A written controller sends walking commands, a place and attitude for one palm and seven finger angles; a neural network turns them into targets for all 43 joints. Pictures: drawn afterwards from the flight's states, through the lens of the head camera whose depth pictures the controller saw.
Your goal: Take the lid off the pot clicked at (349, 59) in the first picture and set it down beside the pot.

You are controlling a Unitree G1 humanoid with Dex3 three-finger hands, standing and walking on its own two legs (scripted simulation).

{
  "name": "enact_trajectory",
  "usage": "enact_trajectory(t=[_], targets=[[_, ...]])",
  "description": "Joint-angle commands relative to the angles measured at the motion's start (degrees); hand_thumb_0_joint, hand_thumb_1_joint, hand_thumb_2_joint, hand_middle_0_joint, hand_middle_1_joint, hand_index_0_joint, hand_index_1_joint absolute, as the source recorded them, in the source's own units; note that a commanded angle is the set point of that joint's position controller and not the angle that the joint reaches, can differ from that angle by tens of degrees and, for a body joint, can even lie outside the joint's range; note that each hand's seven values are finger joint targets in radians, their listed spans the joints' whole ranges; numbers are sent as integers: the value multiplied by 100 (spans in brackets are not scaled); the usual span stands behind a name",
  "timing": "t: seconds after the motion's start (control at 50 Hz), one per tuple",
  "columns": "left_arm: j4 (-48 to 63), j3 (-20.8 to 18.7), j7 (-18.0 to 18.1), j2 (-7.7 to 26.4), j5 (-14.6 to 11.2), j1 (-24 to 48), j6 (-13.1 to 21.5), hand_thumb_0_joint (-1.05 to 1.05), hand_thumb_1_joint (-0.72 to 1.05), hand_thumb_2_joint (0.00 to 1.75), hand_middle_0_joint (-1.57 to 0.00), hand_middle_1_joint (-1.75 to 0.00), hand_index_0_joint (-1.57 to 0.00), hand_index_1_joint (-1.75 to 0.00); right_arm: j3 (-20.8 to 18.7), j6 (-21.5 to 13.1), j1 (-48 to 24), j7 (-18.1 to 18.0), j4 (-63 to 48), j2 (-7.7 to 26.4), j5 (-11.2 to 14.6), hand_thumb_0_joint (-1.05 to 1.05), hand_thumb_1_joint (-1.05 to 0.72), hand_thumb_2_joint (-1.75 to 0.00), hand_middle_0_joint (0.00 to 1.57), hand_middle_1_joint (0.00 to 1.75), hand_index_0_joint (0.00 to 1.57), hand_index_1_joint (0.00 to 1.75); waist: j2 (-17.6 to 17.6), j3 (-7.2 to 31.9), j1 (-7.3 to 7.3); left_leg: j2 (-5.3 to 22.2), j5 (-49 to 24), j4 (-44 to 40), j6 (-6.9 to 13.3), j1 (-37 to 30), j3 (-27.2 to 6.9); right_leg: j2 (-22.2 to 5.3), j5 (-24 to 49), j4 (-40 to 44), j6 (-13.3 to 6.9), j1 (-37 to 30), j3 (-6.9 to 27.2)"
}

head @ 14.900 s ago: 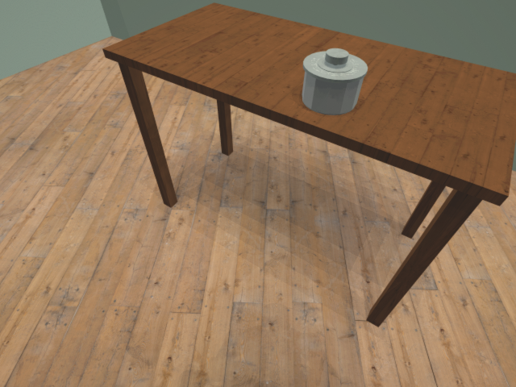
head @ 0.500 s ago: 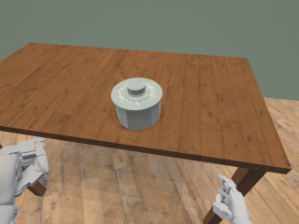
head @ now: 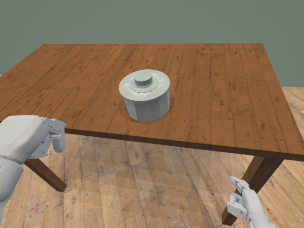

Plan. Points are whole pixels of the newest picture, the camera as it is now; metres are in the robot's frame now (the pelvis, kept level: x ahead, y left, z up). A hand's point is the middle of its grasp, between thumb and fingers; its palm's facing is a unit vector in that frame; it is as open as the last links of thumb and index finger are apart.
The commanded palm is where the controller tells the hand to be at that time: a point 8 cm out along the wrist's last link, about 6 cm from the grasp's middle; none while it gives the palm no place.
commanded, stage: reach forward and open the fingers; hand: left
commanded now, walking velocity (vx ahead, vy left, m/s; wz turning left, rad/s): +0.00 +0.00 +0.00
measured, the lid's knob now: (143, 78) +0.48 +0.10 +0.16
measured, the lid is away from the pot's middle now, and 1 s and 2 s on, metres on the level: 0.00 0.00 0.00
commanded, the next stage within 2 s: move the open hand above the knob in 0.96 s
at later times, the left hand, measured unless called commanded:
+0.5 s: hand (43, 130) +0.24 +0.26 +0.20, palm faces -0.04 +0.03 -1.00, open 8.1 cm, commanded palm +0.22 +0.26 +0.27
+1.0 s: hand (46, 115) +0.27 +0.26 +0.22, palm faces -0.01 +0.00 -1.00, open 9.8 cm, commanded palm +0.23 +0.26 +0.30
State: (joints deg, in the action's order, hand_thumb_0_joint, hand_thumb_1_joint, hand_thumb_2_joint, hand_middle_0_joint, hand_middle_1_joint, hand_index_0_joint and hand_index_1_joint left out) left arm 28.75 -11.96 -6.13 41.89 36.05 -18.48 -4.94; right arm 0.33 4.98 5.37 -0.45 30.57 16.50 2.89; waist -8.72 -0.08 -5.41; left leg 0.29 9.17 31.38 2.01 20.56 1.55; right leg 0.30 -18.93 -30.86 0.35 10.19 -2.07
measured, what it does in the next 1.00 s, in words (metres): shifts its weight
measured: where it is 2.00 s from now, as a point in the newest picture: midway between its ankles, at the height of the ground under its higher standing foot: outside the picture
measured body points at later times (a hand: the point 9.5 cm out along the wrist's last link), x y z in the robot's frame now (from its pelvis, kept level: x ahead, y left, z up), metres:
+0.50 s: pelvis -0.04 +0.01 +0.00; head -0.04 -0.03 +0.45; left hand +0.24 +0.26 +0.26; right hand +0.19 -0.20 -0.08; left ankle +0.08 +0.10 -0.73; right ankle -0.02 -0.12 -0.73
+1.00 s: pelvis -0.05 +0.02 +0.00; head -0.06 -0.03 +0.44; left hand +0.26 +0.25 +0.27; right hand +0.17 -0.19 -0.09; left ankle +0.08 +0.09 -0.73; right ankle -0.02 -0.12 -0.73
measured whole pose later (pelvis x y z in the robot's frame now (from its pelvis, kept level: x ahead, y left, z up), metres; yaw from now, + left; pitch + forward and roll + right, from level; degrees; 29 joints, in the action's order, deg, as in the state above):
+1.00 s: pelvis -0.05 +0.02 +0.00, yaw +0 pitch -5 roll -1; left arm 4.3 -0.1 -26.1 41.2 41.5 21.8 -4.9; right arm 1.9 1.3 6.8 0.1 33.0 15.7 3.7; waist -7.7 -2.3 -4.5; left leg -2.1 3.3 27.3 3.2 19.3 1.2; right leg -1.4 -16.4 -33.3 1.0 11.9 -1.4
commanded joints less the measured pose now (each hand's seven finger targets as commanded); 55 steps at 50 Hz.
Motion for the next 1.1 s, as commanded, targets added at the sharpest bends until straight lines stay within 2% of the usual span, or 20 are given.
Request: enact_trajectory(t=[0.0, 0.04, 0.08, 0.1, 0.18, 0.22, 0.3, 0.38, 0.48, 0.6, 0.66, 0.68, 0.74, 0.78, 0.82, 0.9, 0.96, 0.98, 1.04, 1.08], targets=[[399, -577, -419, 1161, 122, 1579, 45, 0, 34, 128, -116, -86, -116, -86, -128, -385, -988, -4, -977, 502, 87, 0, -90, -90, 20, 30, 20, 30, 695, 776, 177, -22, -235, -515, 8, -1264, -224, 61, 651, 840, 27, 824, -90], [-17, -637, -639, 1414, 150, 1969, 77, 0, 27, 132, -114, -79, -114, -79, -120, -401, -980, -74, -868, 553, 81, 0, -90, -90, 20, 30, 20, 30, 830, 576, 194, -43, 14, -646, 16, -1249, -250, 65, 385, 996, 54, 872, -78], [135, -988, -787, 1941, 237, 2471, 136, 0, 20, 136, -111, -72, -111, -72, -112, -514, -1146, -91, -921, 549, 108, 0, -90, -90, 20, 30, 20, 30, 510, 732, 139, -76, -71, -615, 18, -1400, -252, 88, 502, 976, -19, 697, 5], [108, -751, -915, 1854, 282, 2856, 196, 0, 17, 138, -110, -68, -110, -68, -72, -494, -1100, -105, -866, 506, 50, 0, -90, -90, 20, 30, 20, 30, 357, 988, 133, -132, -162, -655, 38, -1437, -239, 60, 540, 945, -2, 588, -14], [-223, -694, -1168, 1792, 257, 3179, 229, 0, 3, 147, -105, -54, -105, -54, -107, -606, -1099, -72, -870, 495, 89, 0, -90, -90, 20, 30, 20, 30, 111, 870, 176, -126, -68, -755, 11, -1631, -307, 132, 426, 1003, -63, 619, -29], [-665, -564, -1366, 1713, 241, 3242, 195, 0, -3, 151, -103, -47, -103, -47, -99, -534, -1034, -52, -810, 507, 81, 0, -90, -90, 20, 30, 20, 30, 430, 770, 132, -121, 71, -888, -10, -1482, -256, 96, 270, 1052, -13, 591, -86], [-711, -233, -1533, 1491, 244, 3736, 247, 0, -16, 159, -98, -33, -98, -33, -79, -568, -1101, 5, -846, 501, 43, 0, -90, -90, 20, 30, 20, 30, 344, 844, 164, -150, 447, -1024, -13, -1473, -310, 150, 48, 1025, -33, 645, -124], [-443, -622, -1472, 2013, 304, 4269, 328, 0, -28, 168, -93, -19, -93, -19, -128, -719, -1061, -13, -912, 538, 75, 0, -90, -90, 20, 30, 20, 30, 94, 1134, 133, -154, 520, -972, 1, -1684, -368, 162, -27, 896, -91, 551, -38], [-1340, -529, -1478, 1937, 400, 4880, 256, 0, -37, 171, -89, -8, -89, -8, -147, -707, -891, -26, -744, 573, 81, 0, -90, -90, 20, 30, 20, 30, 184, 812, 174, -140, 1009, -1124, -30, -1499, -462, 194, -268, 838, -115, 765, -101], [-1280, 249, -1696, 1254, 428, 5022, 204, 0, -36, 169, -89, -8, -89, -8, -102, -676, -1015, 54, -829, 507, 50, 0, -90, -90, 20, 30, 20, 30, 352, 1079, 149, -138, 1172, -1237, -39, -1493, -474, 179, -270, 737, -110, 723, -108], [-1097, -90, -1583, 1741, 511, 5655, 217, 0, -36, 169, -89, -8, -89, -8, -99, -705, -1017, -3, -771, 551, 52, 0, -90, -90, 20, 30, 20, 30, 344, 1110, 111, -108, 1319, -1218, -44, -1446, -513, 134, -458, 656, -95, 707, -69], [-1041, -336, -1514, 2050, 508, 5867, 250, 0, -36, 169, -89, -8, -89, -8, -99, -754, -918, -15, -756, 578, 68, 0, -90, -90, 20, 30, 20, 30, 84, 1159, 186, -105, 1329, -1162, -45, -1546, -549, 177, -412, 616, -129, 746, -69], [-1687, -292, -1539, 2116, 642, 6454, 155, 0, -36, 168, -89, -8, -89, -8, -83, -694, -917, -73, -591, 578, 4, 0, -90, -90, 20, 30, 20, 30, 180, 1032, 141, -105, 1360, -1218, -73, -1384, -554, 177, -518, 636, -133, 806, -100], [-1916, -392, -1551, 2087, 588, 6222, 147, 0, -36, 168, -89, -8, -89, -8, -102, -738, -767, -42, -601, 571, 50, 0, -90, -90, 20, 30, 20, 30, 81, 1113, 139, -114, 1337, -1148, -70, -1483, -606, 185, -438, 578, -165, 839, -85], [-1968, 199, -1734, 1437, 565, 6127, 87, 0, -36, 168, -89, -8, -89, -8, -77, -695, -938, -3, -678, 491, 90, 0, -90, -90, 20, 30, 20, 30, 421, 1032, 109, -120, 1293, -1161, -64, -1362, -503, 135, -455, 588, -125, 835, -89], [-1705, 773, -1901, 806, 547, 5610, 46, 0, -36, 169, -89, -8, -89, -8, -54, -668, -995, 106, -840, 479, 93, 0, -90, -90, 20, 30, 20, 30, 402, 1085, 174, -132, 1426, -1198, -57, -1366, -499, 170, -403, 511, -133, 908, -134], [-1381, 153, -1744, 1619, 662, 6240, 66, 0, -37, 170, -89, -8, -89, -8, -50, -681, -981, 34, -765, 552, 59, 0, -90, -90, 20, 30, 20, 30, 449, 1131, 120, -132, 1475, -1134, -38, -1293, -523, 142, -600, 462, -124, 848, -78], [-1499, -315, -1665, 2166, 648, 6300, 81, 0, -37, 170, -89, -8, -89, -8, -64, -703, -856, -5, -702, 606, 51, 0, -90, -90, 20, 30, 20, 30, 301, 1126, 148, -134, 1411, -1045, -32, -1342, -510, 162, -593, 509, -143, 866, -52], [-1759, -359, -1673, 2330, 723, 7056, 57, 0, -37, 170, -89, -8, -89, -8, -28, -691, -963, -77, -608, 572, -5, 0, -90, -90, 20, 30, 20, 30, 221, 1185, 108, -156, 1245, -1044, -48, -1302, -521, 145, -640, 534, -146, 826, -57], [-1787, -60, -1685, 1896, 601, 7045, 80, 0, -37, 170, -89, -8, -89, -8, -56, -769, -842, -49, -614, 524, 72, 0, -90, -90, 20, 30, 20, 30, 105, 1281, 196, -148, 1276, -1000, -48, -1527, -601, 158, -482, 475, -160, 906, -65]])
